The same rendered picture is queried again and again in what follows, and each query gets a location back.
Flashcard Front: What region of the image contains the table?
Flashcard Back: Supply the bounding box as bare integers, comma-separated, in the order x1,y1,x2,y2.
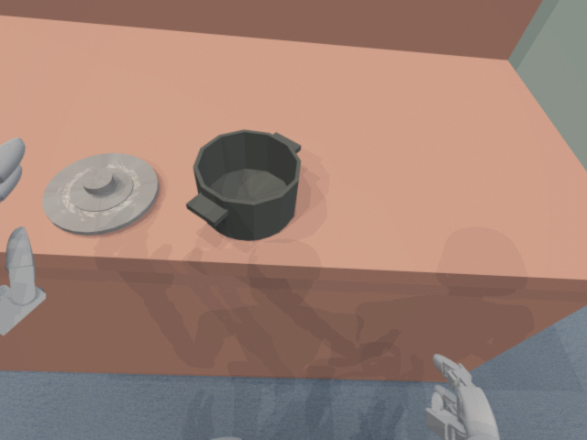
0,0,587,382

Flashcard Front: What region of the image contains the left robot hand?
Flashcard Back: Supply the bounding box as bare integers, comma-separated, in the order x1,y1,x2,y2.
0,137,46,336

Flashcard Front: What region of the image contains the knob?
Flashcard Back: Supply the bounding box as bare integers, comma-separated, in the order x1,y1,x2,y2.
82,169,115,195

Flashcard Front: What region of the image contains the pot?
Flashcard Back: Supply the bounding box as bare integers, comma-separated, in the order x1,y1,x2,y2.
186,129,301,241

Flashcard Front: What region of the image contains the right robot hand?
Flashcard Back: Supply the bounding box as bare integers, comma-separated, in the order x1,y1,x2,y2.
426,354,500,440

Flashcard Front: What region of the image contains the lid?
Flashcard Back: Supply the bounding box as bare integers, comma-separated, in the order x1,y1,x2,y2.
42,153,159,236

